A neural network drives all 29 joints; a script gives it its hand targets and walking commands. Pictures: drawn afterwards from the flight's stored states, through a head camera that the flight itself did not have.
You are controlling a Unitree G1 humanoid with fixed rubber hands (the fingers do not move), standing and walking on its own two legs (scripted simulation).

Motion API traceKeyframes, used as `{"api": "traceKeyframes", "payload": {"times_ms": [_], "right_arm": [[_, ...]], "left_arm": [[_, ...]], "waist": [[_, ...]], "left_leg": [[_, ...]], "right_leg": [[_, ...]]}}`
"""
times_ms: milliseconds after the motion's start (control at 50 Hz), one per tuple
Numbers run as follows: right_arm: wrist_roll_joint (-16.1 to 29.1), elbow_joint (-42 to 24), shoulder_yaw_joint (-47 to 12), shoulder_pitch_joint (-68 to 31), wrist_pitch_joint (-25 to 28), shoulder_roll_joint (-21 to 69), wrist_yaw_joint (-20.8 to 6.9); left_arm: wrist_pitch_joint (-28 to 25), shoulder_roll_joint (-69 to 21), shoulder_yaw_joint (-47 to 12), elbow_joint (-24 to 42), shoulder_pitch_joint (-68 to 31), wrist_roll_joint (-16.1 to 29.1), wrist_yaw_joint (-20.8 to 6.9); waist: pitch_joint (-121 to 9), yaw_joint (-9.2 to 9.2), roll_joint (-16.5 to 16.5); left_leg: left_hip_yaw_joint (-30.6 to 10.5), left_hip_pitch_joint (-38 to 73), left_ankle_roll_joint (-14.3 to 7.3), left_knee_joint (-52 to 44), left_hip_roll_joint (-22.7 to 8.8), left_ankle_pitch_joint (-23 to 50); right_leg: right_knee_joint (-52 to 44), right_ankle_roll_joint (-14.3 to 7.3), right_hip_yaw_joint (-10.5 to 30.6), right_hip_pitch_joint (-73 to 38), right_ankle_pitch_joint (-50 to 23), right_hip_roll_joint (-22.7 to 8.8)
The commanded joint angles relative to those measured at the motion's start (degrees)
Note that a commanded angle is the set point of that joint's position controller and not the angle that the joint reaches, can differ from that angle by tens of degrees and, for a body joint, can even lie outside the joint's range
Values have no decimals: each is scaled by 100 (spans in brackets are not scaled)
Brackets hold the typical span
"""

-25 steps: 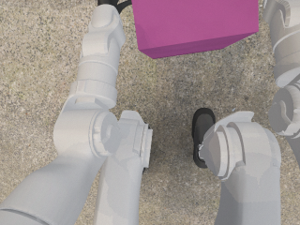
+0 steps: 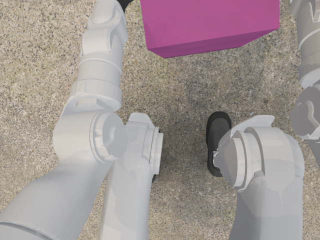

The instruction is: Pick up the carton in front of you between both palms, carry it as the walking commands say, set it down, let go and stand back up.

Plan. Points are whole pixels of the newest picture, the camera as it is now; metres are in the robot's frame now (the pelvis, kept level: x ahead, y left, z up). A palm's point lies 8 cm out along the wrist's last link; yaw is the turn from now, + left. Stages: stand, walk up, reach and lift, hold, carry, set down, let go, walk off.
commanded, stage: set down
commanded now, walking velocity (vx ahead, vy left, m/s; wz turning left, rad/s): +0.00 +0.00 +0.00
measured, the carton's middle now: out of the picture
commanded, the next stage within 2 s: let go in 1.34 s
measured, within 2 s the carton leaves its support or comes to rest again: neither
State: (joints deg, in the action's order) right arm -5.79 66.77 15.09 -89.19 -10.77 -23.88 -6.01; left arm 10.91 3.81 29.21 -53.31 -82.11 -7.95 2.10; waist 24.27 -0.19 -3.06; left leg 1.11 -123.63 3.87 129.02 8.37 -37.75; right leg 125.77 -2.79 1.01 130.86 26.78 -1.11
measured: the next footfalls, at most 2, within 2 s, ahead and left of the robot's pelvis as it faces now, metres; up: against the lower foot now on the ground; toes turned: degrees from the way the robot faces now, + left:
none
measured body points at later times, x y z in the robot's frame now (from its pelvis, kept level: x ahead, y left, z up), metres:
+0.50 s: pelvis +0.01 +0.01 +0.02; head +0.36 -0.03 +0.29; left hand +0.57 +0.13 -0.11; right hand +0.58 -0.25 -0.11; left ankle +0.10 +0.12 -0.33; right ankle +0.14 -0.11 -0.33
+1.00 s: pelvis +0.02 +0.00 +0.16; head +0.36 -0.06 +0.46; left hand +0.56 +0.13 +0.04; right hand +0.58 -0.26 +0.04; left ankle +0.10 +0.12 -0.33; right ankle +0.14 -0.11 -0.33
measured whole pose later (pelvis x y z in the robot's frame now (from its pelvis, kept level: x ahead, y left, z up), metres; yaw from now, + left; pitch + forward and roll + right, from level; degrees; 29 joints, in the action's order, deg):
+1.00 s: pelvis +0.02 +0.00 +0.16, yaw -1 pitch +46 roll +5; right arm 1.4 55.9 10.8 -75.1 -11.4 -26.5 -3.3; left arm 11.8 7.9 17.2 -41.2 -65.1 5.0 9.8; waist 1.5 2.3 -1.0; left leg 0.0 -110.1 2.3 96.2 5.3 -32.3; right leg 94.1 -1.7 2.0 116.5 23.6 1.2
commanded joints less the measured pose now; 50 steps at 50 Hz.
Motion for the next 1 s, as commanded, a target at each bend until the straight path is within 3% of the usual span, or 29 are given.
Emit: {"api": "traceKeyframes", "payload": {"times_ms": [0,40,60,140,200,260,340,440,540,640,980], "right_arm": [[135,278,-566,-1153,71,1941,-494],[201,320,-265,-840,348,-278,77],[393,224,-335,-989,498,-870,339],[1253,-141,-835,-1809,856,-1324,677],[1698,-365,-1125,-1934,976,-1449,704],[1862,-408,-1189,-1853,956,-1565,671],[1831,-436,-1159,-1529,830,-1647,612],[1626,-977,-966,-1236,536,-1610,523],[1211,-782,-603,-840,324,-1393,388],[891,-703,-393,-670,363,-1200,280],[714,-1912,-349,-147,-9,-948,279]], "left_arm": [[-17,-1459,-783,-268,-1365,70,-356],[-266,689,-530,-236,-870,178,189],[-404,1296,-652,-206,-902,394,416],[-728,1575,-1377,-199,-1438,1368,654],[-802,1445,-1966,74,-1619,1906,685],[-761,1441,-2168,424,-1599,2156,737],[-604,1496,-2080,706,-1163,2112,882],[-315,1342,-1845,1312,-754,1847,1086],[-83,1021,-1529,1108,-476,1499,1085],[-109,833,-1269,1022,-320,1254,948],[-3,1083,-1159,1993,618,1289,731]], "waist": [[-4486,41,360],[-4806,107,453],[-5063,136,519],[-6094,70,588],[-7064,-77,507],[-7503,-107,563],[-8218,-56,691],[-8820,24,778],[-7610,82,729],[-7395,109,677],[-9108,247,1227]], "left_leg": [[286,1043,-67,-1186,-10,452],[345,1358,13,-1179,-126,623],[348,1425,25,-1169,-176,763],[307,1408,6,-1089,-312,1415],[288,1612,22,-1064,-364,1842],[282,1680,41,-1154,-354,1949],[336,2083,34,-1355,-298,1989],[357,2641,-37,-1921,-185,1917],[269,2339,-41,-2551,-194,1318],[296,2264,25,-3010,-205,1304],[541,2488,28,-4567,-124,1915]], "right_leg": [[-841,103,258,-3527,-303,320],[-829,191,220,-3779,-415,210],[-825,226,249,-3934,-550,167],[-592,220,381,-4626,-1602,54],[-455,168,351,-5298,-2267,-6],[-441,133,292,-5613,-2490,-24],[-551,171,127,-5916,-2461,2],[-1073,167,-101,-5870,-2073,149],[-1787,148,-138,-4846,-1276,203],[-2315,181,-137,-4694,-1228,230],[-3901,315,30,-7964,-2705,383]]}}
